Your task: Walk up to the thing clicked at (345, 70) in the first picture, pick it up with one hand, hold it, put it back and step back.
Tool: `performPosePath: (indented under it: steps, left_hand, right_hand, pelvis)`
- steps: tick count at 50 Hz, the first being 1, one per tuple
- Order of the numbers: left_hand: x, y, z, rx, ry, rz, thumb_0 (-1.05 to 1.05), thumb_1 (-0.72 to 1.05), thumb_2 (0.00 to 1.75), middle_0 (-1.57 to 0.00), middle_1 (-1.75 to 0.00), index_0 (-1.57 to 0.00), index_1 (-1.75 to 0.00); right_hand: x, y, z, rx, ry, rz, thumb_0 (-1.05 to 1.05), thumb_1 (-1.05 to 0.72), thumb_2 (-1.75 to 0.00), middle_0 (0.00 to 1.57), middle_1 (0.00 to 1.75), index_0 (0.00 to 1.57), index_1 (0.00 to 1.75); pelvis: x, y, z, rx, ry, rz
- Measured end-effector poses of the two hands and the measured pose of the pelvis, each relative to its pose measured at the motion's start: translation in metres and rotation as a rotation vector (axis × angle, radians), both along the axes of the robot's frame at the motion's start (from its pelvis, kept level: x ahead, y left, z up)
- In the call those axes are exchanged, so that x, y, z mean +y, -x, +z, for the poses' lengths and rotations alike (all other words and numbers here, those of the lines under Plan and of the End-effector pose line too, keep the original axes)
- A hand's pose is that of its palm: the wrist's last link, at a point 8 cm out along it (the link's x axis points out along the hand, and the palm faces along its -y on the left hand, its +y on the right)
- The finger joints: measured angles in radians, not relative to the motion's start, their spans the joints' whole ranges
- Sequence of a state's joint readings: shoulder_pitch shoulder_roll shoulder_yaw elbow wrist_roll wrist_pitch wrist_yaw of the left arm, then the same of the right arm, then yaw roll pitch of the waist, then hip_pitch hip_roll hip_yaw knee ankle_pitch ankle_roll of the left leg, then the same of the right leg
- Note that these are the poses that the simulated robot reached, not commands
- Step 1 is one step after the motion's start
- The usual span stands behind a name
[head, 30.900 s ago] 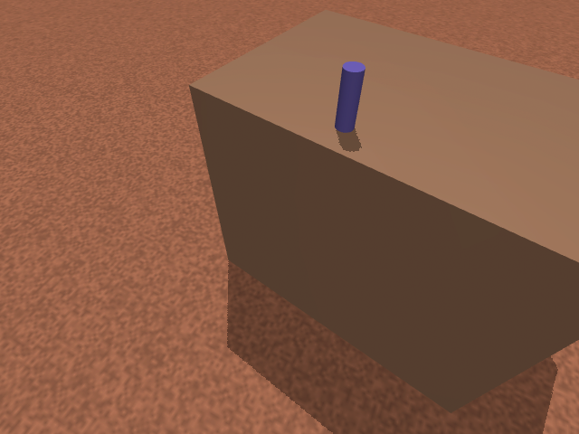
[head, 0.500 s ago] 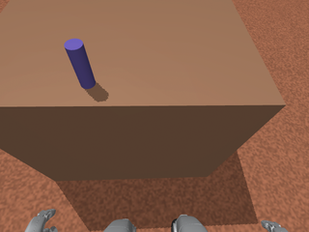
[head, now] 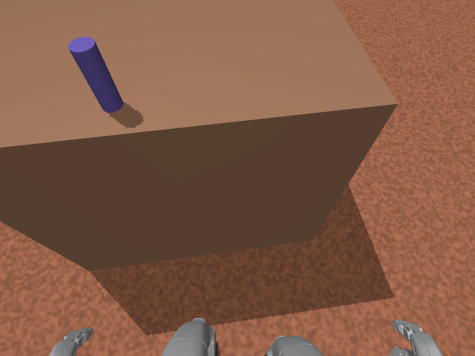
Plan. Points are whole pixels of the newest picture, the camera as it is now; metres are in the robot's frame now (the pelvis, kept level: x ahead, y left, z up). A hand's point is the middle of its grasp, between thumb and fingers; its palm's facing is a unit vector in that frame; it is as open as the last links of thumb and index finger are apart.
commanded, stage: step back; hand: left
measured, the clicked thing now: (98, 78) +0.57 +0.25 +0.11
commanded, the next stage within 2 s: none
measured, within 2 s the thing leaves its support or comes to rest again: neither
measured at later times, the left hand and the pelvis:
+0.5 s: hand out of the picture -0.03 +0.28 -0.15, palm faces +0.06 -0.94 -0.34, open 7.4 cm; pelvis -0.12 +0.01 +0.01, yaw +3 degrees
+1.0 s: hand out of the picture -0.21 +0.21 -0.11, palm faces +0.02 -0.89 -0.46, open 7.4 cm; pelvis -0.28 -0.07 +0.01, yaw +2 degrees
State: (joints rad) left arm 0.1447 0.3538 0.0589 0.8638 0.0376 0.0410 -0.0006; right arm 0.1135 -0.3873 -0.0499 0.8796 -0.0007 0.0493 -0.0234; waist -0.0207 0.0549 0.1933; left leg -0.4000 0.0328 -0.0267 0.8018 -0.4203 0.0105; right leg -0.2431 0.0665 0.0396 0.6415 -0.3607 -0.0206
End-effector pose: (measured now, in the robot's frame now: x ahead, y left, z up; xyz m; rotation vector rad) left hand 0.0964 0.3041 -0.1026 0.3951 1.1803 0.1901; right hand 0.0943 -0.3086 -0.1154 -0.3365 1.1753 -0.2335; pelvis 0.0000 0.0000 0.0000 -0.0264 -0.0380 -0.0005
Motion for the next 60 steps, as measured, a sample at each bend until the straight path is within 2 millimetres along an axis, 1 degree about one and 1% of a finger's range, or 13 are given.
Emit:
performPosePath:
  steps: [4,8,12,16,21,27,32,36,40,44,49,54,60]
  left_hand:
    - [-0.007,0.017,0.016,-0.026,0.001,0.017,0.0,0.9,0.9,-0.2,-0.3,-0.2,-0.3]
    - [-0.006,0.024,0.022,-0.067,-0.005,0.02,0.0,0.9,0.9,-0.2,-0.3,-0.2,-0.3]
    - [-0.001,0.034,0.017,-0.123,0.001,0.026,0.0,0.9,0.9,-0.2,-0.3,-0.2,-0.3]
    - [0.012,0.054,-0.001,-0.153,0.027,0.047,0.0,0.9,0.9,-0.2,-0.3,-0.2,-0.3]
    - [0.016,0.095,-0.009,-0.094,0.054,0.085,0.0,0.9,0.9,-0.2,-0.3,-0.2,-0.3]
    - [0.016,0.155,-0.007,-0.029,0.056,0.109,0.0,0.9,0.9,-0.2,-0.3,-0.2,-0.3]
    - [0.008,0.207,-0.011,0.051,0.022,0.094,0.0,0.9,0.9,-0.2,-0.3,-0.2,-0.3]
    - [-0.009,0.241,-0.012,0.079,-0.001,0.073,0.0,0.9,0.9,-0.2,-0.3,-0.2,-0.3]
    - [-0.034,0.277,-0.002,0.072,-0.015,0.085,0.0,0.9,0.9,-0.2,-0.3,-0.2,-0.3]
    - [-0.05,0.307,0.02,0.064,-0.031,0.099,0.0,0.9,0.9,-0.2,-0.3,-0.2,-0.3]
    - [-0.056,0.311,0.035,0.01,-0.065,0.093,0.01,0.9,0.9,-0.2,-0.3,-0.21,-0.3]
    - [-0.058,0.313,0.03,-0.095,-0.07,0.085,0.0,0.9,0.9,-0.2,-0.3,-0.2,-0.3]
    - [-0.056,0.345,0.005,-0.159,-0.013,0.108,0.0,0.9,0.9,-0.2,-0.3,-0.2,-0.3]
  right_hand:
    - [-0.003,0.011,0.008,-0.001,-0.013,0.007,0.01,-0.9,-0.89,0.21,0.3,0.2,0.3]
    - [-0.007,0.028,0.011,0.009,0.011,0.039,0.01,-0.9,-0.89,0.21,0.3,0.2,0.3]
    - [-0.006,0.049,0.01,0.041,0.045,0.076,0.01,-0.9,-0.89,0.21,0.3,0.2,0.3]
    - [0.003,0.071,0.011,0.048,0.073,0.109,0.01,-0.9,-0.89,0.21,0.3,0.2,0.3]
    - [0.015,0.1,0.029,0.028,0.07,0.122,0.01,-0.9,-0.89,0.21,0.3,0.2,0.3]
    - [0.01,0.117,0.047,-0.023,0.082,0.119,0.01,-0.9,-0.89,0.21,0.3,0.2,0.3]
    - [-0.005,0.13,0.044,-0.097,0.075,0.113,0.01,-0.9,-0.89,0.21,0.3,0.2,0.3]
    - [-0.027,0.15,0.029,-0.137,0.055,0.107,0.01,-0.9,-0.89,0.21,0.3,0.2,0.3]
    - [-0.05,0.181,0.009,-0.129,0.025,0.076,0.01,-0.9,-0.89,0.21,0.3,0.2,0.3]
    - [-0.06,0.222,0.007,-0.061,-0.012,0.051,0.01,-0.9,-0.89,0.21,0.3,0.2,0.3]
    - [-0.072,0.278,0.0,0.035,-0.01,0.058,0.01,-0.9,-0.89,0.21,0.3,0.2,0.3]
    - [-0.071,0.325,-0.009,0.141,0.005,0.098,0.01,-0.9,-0.89,0.21,0.3,0.2,0.3]
    - [-0.061,0.356,-0.007,0.13,0.028,0.151,0.01,-0.9,-0.89,0.21,0.3,0.2,0.3]
  pelvis:
    - [-0.004,0.013,0.011,0.012,-0.052,-0.013]
    - [-0.003,0.031,0.013,0.031,-0.05,0.011]
    - [0.001,0.053,0.007,0.031,-0.03,0.047]
    - [0.008,0.078,-0.004,0.009,-0.034,0.082]
    - [0.011,0.103,0.004,-0.013,-0.007,0.076]
    - [0.002,0.134,0.014,0.01,0.005,0.041]
    - [-0.012,0.167,0.009,0.006,-0.01,0.003]
    - [-0.029,0.197,-0.002,-0.004,-0.028,-0.029]
    - [-0.047,0.227,-0.007,-0.031,0.004,-0.002]
    - [-0.058,0.243,0.007,-0.008,-0.078,-0.016]
    - [-0.067,0.269,0.013,0.027,-0.078,0.029]
    - [-0.072,0.304,0.006,0.028,-0.057,0.087]
    - [-0.067,0.352,-0.007,0.014,-0.04,0.151]
